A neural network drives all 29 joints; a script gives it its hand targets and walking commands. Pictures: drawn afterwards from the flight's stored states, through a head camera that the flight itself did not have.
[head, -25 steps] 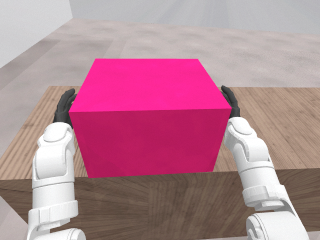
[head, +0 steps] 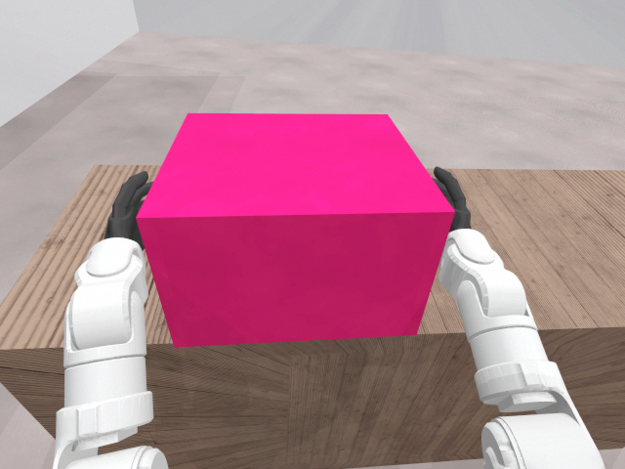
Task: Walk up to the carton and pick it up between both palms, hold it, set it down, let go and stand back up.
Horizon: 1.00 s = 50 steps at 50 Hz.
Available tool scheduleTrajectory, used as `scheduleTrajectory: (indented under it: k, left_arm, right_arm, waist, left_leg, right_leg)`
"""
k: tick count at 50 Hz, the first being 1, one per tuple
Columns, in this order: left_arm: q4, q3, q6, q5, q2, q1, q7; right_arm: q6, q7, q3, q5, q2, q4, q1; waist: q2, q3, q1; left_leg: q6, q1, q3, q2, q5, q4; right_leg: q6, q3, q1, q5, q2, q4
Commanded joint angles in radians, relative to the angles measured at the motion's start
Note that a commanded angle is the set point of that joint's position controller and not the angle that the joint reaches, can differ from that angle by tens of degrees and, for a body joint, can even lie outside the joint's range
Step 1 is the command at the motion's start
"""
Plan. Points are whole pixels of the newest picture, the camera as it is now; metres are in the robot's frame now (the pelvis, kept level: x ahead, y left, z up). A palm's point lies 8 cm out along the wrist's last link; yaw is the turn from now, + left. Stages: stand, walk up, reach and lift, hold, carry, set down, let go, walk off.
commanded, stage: hold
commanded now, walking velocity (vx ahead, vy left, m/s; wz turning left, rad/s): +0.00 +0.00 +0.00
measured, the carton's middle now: (294, 216) +0.41 +0.01 +0.15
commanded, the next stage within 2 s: set down in 0.40 s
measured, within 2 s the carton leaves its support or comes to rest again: neither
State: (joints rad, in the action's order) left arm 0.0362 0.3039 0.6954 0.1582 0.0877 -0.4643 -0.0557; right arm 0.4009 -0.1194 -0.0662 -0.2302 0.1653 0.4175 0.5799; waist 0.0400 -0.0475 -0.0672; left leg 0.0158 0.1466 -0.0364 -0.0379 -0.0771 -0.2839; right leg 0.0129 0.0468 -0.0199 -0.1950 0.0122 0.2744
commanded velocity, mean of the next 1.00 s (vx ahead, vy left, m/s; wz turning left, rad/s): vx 0.00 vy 0.00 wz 0.00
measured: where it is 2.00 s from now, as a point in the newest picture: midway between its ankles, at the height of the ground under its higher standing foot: outside the picture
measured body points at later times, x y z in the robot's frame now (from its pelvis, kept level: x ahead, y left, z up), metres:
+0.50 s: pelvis +0.00 +0.00 +0.00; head -0.04 +0.02 +0.45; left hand +0.36 +0.20 +0.17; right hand +0.37 -0.19 +0.18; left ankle +0.05 +0.13 -0.75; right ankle -0.02 -0.11 -0.75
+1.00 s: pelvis +0.01 +0.00 +0.00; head +0.00 +0.03 +0.45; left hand +0.39 +0.22 +0.13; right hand +0.39 -0.18 +0.13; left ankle +0.05 +0.13 -0.75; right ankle -0.02 -0.11 -0.75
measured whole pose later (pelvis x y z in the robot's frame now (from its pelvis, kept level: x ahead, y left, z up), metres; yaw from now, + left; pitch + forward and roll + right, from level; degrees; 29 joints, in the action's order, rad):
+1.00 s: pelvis +0.01 +0.00 +0.00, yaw +1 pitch -4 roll +0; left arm 0.32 0.28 0.35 0.18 0.10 -0.51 -0.07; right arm 0.01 -0.08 -0.19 -0.03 0.07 0.61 0.52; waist 0.08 0.03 -0.02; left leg 0.02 0.13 -0.02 -0.02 -0.09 -0.29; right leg 0.01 0.07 0.01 -0.21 0.00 0.27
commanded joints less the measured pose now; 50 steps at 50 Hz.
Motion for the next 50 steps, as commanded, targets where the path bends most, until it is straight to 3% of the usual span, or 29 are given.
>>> scheduleTrajectory:
  k: [1, 23, 27, 33, 36, 43, 50]
  left_arm:
    - [-0.193, -0.507, -0.067, -0.159, -0.428, -0.684, -0.125]
    - [-0.201, -0.506, -0.078, -0.160, -0.427, -0.688, -0.132]
    - [-0.143, -0.481, -0.132, -0.131, -0.428, -0.696, -0.151]
    - [0.060, -0.367, -0.255, -0.015, -0.425, -0.653, -0.190]
    - [0.106, -0.350, -0.283, 0.005, -0.424, -0.644, -0.193]
    - [0.111, -0.469, -0.363, -0.051, -0.481, -0.706, -0.146]
    - [0.106, -0.528, -0.421, -0.077, -0.497, -0.733, -0.099]
  right_arm:
    - [-0.073, 0.146, 0.384, -0.108, -0.483, -0.339, 0.747]
    - [-0.081, 0.141, 0.390, -0.106, -0.497, -0.363, 0.746]
    - [-0.143, 0.142, 0.368, -0.051, -0.526, -0.348, 0.756]
    - [-0.313, 0.161, 0.248, 0.149, -0.541, -0.175, 0.711]
    - [-0.375, 0.160, 0.218, 0.198, -0.529, -0.131, 0.699]
    - [-0.491, 0.149, 0.249, 0.196, -0.512, -0.161, 0.750]
    - [-0.517, 0.157, 0.276, 0.173, -0.518, -0.124, 0.739]
  waist:
    - [-0.073, -0.428, -0.002]
    - [-0.070, -0.433, -0.002]
    - [-0.063, -0.418, 0.012]
    - [-0.040, -0.285, 0.034]
    - [-0.030, -0.265, 0.034]
    - [-0.059, -0.418, 0.019]
    - [-0.089, -0.500, 0.031]
  left_leg:
    - [0.006, -0.384, 0.018, 0.054, 0.180, -0.033]
    - [0.006, -0.383, 0.017, 0.059, 0.190, -0.037]
    - [-0.005, -0.384, 0.009, 0.061, 0.147, -0.025]
    - [-0.030, -0.296, -0.034, 0.053, 0.032, 0.034]
    - [-0.028, -0.278, -0.048, 0.050, 0.046, 0.038]
    - [0.010, -0.365, -0.036, 0.045, 0.217, -0.022]
    - [0.025, -0.409, -0.015, 0.043, 0.324, -0.057]
  right_leg:
    - [-0.054, 0.012, -0.156, 0.271, 0.030, -0.054]
    - [-0.060, 0.013, -0.136, 0.306, 0.030, -0.047]
    - [-0.067, 0.025, -0.121, 0.285, 0.021, -0.049]
    - [-0.065, 0.034, -0.062, 0.157, -0.006, -0.059]
    - [-0.067, 0.044, -0.031, 0.175, -0.008, -0.054]
    - [-0.057, 0.072, -0.024, 0.290, 0.011, -0.033]
    - [-0.054, 0.066, -0.055, 0.336, 0.016, -0.034]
